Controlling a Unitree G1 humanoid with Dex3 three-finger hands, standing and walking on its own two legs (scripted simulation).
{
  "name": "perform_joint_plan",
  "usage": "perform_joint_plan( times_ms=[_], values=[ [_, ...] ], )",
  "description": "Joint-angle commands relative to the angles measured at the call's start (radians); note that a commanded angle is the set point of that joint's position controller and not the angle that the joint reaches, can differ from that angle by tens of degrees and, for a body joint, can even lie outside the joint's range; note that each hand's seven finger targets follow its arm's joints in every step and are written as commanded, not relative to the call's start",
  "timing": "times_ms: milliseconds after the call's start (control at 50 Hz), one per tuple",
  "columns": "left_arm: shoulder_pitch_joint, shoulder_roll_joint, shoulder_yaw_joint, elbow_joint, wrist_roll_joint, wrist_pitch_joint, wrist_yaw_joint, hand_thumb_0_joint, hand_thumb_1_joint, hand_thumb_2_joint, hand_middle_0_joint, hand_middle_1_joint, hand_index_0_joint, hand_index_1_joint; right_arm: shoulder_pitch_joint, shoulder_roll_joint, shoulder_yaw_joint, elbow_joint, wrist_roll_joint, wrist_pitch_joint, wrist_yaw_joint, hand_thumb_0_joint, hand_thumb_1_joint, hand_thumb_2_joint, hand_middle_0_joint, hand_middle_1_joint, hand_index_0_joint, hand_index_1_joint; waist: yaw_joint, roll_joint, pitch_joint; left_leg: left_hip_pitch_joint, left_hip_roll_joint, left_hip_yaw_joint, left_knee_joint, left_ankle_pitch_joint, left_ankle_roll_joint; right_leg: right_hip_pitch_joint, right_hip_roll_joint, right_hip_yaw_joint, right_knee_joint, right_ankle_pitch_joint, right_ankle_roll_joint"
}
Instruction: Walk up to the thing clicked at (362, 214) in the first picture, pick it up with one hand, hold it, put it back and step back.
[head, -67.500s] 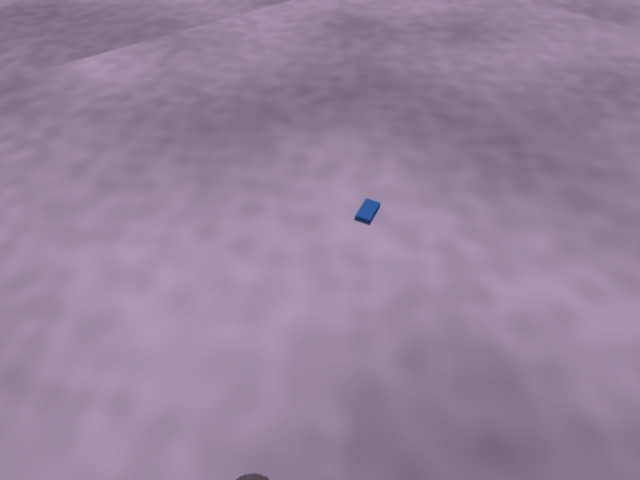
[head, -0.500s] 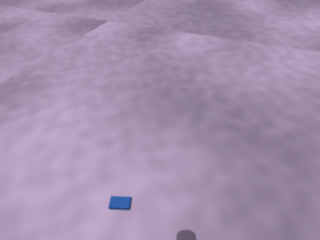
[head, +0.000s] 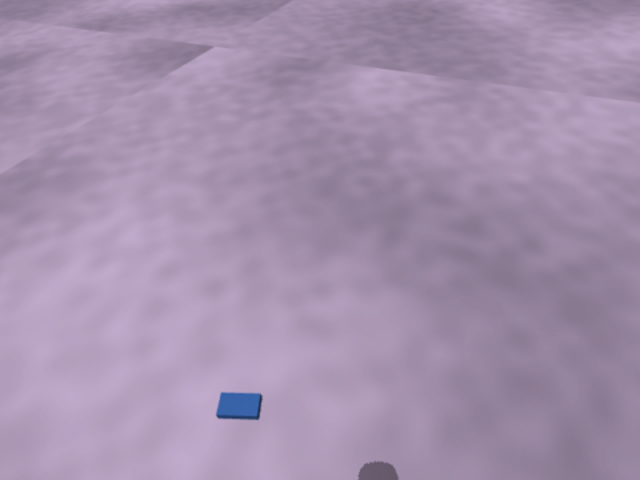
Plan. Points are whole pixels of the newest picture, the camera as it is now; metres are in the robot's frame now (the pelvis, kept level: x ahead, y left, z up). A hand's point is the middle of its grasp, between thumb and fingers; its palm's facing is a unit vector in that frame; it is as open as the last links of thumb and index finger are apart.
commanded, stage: stand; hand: left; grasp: from above
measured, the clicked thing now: (239, 405) +0.52 +0.33 -0.77
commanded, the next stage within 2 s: step back in 1.42 s
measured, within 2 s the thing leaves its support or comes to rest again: neither
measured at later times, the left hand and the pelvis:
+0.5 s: hand out of the picture +0.08 +0.24 -0.15, palm faces +0.02 -0.94 -0.34, open 7.4 cm; pelvis +0.02 -0.01 +0.00, yaw +0 degrees
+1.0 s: hand out of the picture +0.10 +0.24 -0.15, palm faces +0.02 -0.94 -0.35, open 7.4 cm; pelvis +0.02 -0.01 +0.00, yaw +0 degrees
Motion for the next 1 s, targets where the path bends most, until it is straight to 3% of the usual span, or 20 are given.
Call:
perform_joint_plan(
  times_ms=[0, 100, 280, 420, 520, 600, 640, 800, 880, 980],
  values=[
    [-0.068, 0.216, 0.042, -0.066, -0.001, -0.031, 0.008, 0.000, 0.899, 0.900, -0.200, -0.300, -0.200, -0.300, -0.039, -0.176, -0.029, -0.054, -0.001, -0.025, -0.013, 0.000, -0.900, -0.900, 0.200, 0.300, 0.200, 0.300, -0.008, -0.034, -0.014, -0.051, 0.092, -0.090, -0.087, -0.015, 0.032, -0.010, -0.093, 0.110, -0.118, -0.087, -0.021],
    [-0.069, 0.215, 0.044, -0.057, -0.004, -0.029, 0.004, 0.000, 0.899, 0.900, -0.200, -0.300, -0.200, -0.300, -0.044, -0.184, -0.023, -0.049, 0.000, -0.029, -0.015, 0.000, -0.900, -0.900, 0.200, 0.300, 0.200, 0.300, -0.002, -0.013, -0.032, -0.050, 0.102, -0.094, -0.102, 0.016, 0.030, 0.026, -0.093, 0.101, -0.101, -0.016, -0.023],
    [-0.090, 0.217, 0.043, -0.052, -0.003, -0.025, -0.001, 0.000, 0.899, 0.900, -0.200, -0.300, -0.200, -0.300, -0.050, -0.189, -0.020, -0.042, 0.003, -0.030, -0.017, 0.000, -0.900, -0.900, 0.200, 0.300, 0.200, 0.300, -0.004, -0.032, -0.016, -0.045, 0.104, -0.091, -0.110, 0.005, 0.023, 0.000, -0.086, 0.096, -0.115, -0.058, -0.024],
    [-0.098, 0.219, 0.043, -0.055, -0.008, -0.032, -0.003, 0.000, 0.899, 0.900, -0.200, -0.300, -0.200, -0.300, -0.061, -0.197, -0.016, -0.041, 0.004, -0.037, -0.016, 0.000, -0.900, -0.900, 0.200, 0.300, 0.200, 0.300, -0.005, -0.014, -0.066, 0.001, 0.114, -0.082, -0.099, 0.116, 0.023, 0.037, -0.096, 0.097, -0.101, 0.086, -0.026],
    [-0.103, 0.218, 0.041, -0.050, -0.009, -0.031, -0.004, 0.000, 0.899, 0.900, -0.200, -0.300, -0.200, -0.300, -0.070, -0.202, -0.016, -0.038, 0.004, -0.037, -0.017, 0.000, -0.900, -0.900, 0.200, 0.300, 0.200, 0.300, -0.005, -0.030, -0.059, -0.003, 0.118, -0.083, -0.108, 0.116, 0.022, 0.035, -0.090, 0.091, -0.106, 0.064, -0.021],
    [-0.114, 0.223, 0.042, -0.057, -0.009, -0.033, -0.004, 0.000, 0.899, 0.900, -0.200, -0.300, -0.200, -0.300, -0.078, -0.212, -0.017, -0.042, 0.005, -0.039, -0.018, 0.000, -0.900, -0.900, 0.200, 0.300, 0.200, 0.300, -0.008, -0.019, -0.096, 0.015, 0.121, -0.076, -0.100, 0.187, 0.022, 0.066, -0.101, 0.090, -0.095, 0.155, -0.023],
    [-0.109, 0.220, 0.040, -0.050, -0.010, -0.031, -0.004, 0.000, 0.899, 0.900, -0.200, -0.300, -0.200, -0.300, -0.078, -0.204, -0.015, -0.037, 0.004, -0.038, -0.019, 0.000, -0.900, -0.900, 0.200, 0.300, 0.200, 0.300, -0.006, -0.032, -0.075, 0.013, 0.122, -0.079, -0.108, 0.154, 0.020, 0.048, -0.096, 0.088, -0.099, 0.111, -0.023],
    [-0.114, 0.228, 0.039, -0.058, -0.008, -0.036, -0.002, 0.000, 0.899, 0.900, -0.200, -0.300, -0.200, -0.300, -0.093, -0.220, -0.018, -0.042, 0.007, -0.037, -0.017, 0.000, -0.900, -0.900, 0.200, 0.300, 0.200, 0.300, -0.009, -0.029, -0.099, 0.030, 0.126, -0.072, -0.096, 0.199, 0.024, 0.068, -0.102, 0.086, -0.100, 0.183, -0.021],
    [-0.113, 0.227, 0.039, -0.059, -0.010, -0.035, -0.004, 0.000, 0.899, 0.900, -0.200, -0.300, -0.200, -0.300, -0.087, -0.220, -0.015, -0.040, 0.007, -0.037, -0.017, 0.000, -0.900, -0.900, 0.200, 0.300, 0.200, 0.300, -0.010, -0.023, -0.086, 0.023, 0.126, -0.071, -0.102, 0.184, 0.023, 0.063, -0.102, 0.088, -0.102, 0.168, -0.025],
    [-0.118, 0.236, 0.041, -0.060, -0.009, -0.035, -0.007, 0.000, 0.900, 0.900, -0.200, -0.300, -0.200, -0.300, -0.094, -0.211, -0.014, -0.045, 0.007, -0.036, -0.012, 0.000, -0.900, -0.900, 0.200, 0.300, 0.200, 0.300, -0.007, -0.035, -0.046, -0.009, 0.122, -0.076, -0.128, 0.102, 0.018, 0.036, -0.094, 0.088, -0.122, 0.054, -0.024]
  ],
)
